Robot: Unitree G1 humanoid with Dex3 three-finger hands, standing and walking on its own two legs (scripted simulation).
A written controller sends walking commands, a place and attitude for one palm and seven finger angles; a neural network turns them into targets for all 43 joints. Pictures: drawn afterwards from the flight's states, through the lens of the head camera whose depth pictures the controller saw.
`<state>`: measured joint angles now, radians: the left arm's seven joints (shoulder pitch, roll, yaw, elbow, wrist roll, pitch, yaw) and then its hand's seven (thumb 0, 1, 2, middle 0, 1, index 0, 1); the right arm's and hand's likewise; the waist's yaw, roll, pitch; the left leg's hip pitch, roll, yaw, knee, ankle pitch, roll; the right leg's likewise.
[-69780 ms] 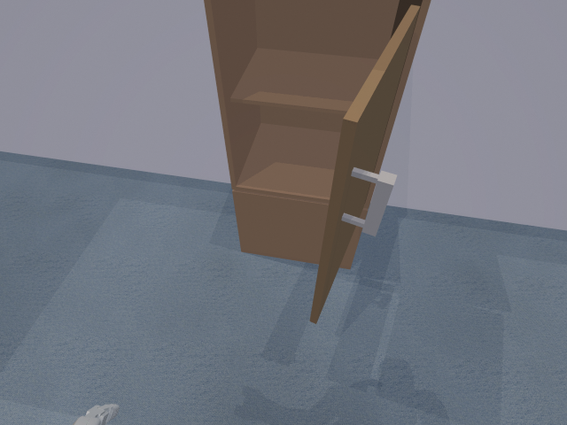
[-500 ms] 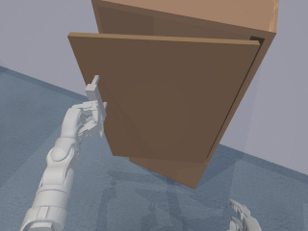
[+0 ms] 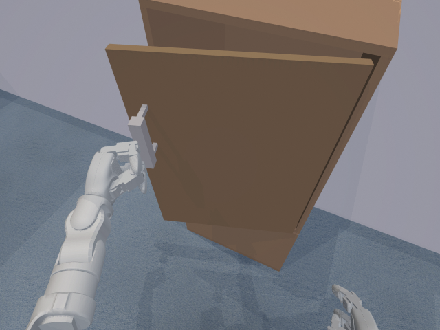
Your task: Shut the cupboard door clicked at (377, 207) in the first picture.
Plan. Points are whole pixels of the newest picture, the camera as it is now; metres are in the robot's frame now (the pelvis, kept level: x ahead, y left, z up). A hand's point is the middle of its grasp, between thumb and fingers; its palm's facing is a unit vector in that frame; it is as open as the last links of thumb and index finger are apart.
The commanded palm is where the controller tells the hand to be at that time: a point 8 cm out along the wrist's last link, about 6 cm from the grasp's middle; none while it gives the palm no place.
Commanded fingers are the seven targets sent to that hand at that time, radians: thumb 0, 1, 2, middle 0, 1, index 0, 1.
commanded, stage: push the door shut along its arc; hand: left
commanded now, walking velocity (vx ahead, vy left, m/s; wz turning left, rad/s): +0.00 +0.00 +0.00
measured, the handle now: (146, 136) +0.46 +0.18 +0.09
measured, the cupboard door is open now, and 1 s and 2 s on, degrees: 19 4 0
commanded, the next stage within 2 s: pull the fist back off the door in 1.76 s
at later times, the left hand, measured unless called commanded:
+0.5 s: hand (155, 149) +0.42 +0.15 +0.09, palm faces -0.17 -0.99 -0.02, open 3.2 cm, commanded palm +0.41 +0.20 +0.09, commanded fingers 0.00 0.90 0.90 -1.30 -1.50 -1.30 -1.50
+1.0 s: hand (173, 131) +0.47 +0.13 +0.09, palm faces -0.31 -0.95 -0.01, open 3.1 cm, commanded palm +0.48 +0.17 +0.09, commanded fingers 0.00 0.90 0.90 -1.30 -1.50 -1.30 -1.50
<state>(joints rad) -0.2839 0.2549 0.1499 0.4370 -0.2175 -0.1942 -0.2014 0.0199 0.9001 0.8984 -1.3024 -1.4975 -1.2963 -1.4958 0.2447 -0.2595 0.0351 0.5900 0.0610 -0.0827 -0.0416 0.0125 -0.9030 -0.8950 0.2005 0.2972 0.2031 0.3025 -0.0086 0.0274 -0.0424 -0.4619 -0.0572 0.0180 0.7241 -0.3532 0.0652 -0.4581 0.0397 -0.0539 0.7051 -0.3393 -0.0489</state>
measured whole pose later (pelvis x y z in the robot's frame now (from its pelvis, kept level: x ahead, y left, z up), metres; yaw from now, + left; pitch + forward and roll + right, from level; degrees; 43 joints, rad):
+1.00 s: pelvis +0.00 +0.00 -0.02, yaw +0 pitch +14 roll -1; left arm -0.93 0.40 0.16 1.14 -0.21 -0.29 -0.43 0.02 0.90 0.90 -1.30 -1.50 -1.30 -1.50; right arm 0.34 -0.30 0.03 0.67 0.05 -0.05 -0.04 0.01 -0.90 -0.89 0.20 0.30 0.20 0.30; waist -0.12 0.03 -0.06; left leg -0.71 -0.06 0.01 0.85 -0.39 0.07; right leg -0.70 0.04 -0.07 0.81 -0.37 -0.05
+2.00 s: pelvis +0.00 -0.01 -0.04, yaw +2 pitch +22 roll -2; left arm -1.24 0.32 0.17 1.30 -0.15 -0.21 -0.19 -0.03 0.73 0.98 -1.30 -1.50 -1.33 -1.50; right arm 0.36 -0.29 0.01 0.72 0.00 -0.09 0.00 0.01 -0.90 -0.89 0.20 0.30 0.20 0.30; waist -0.14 0.04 -0.11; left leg -0.93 -0.05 -0.03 0.98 -0.43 0.05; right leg -0.89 0.05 -0.12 0.92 -0.41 -0.07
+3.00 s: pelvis +0.02 -0.01 -0.01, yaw -2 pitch +12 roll +0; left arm -0.68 0.15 0.15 0.86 -0.11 -0.32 0.00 0.02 0.90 0.90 -1.30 -1.50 -1.29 -1.50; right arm 0.28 -0.25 0.01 0.58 0.03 0.00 0.04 0.01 -0.91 -0.89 0.20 0.30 0.20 0.30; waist -0.06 0.03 -0.11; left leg -0.59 -0.04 0.04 0.79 -0.40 0.05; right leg -0.61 0.06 -0.03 0.78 -0.38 -0.06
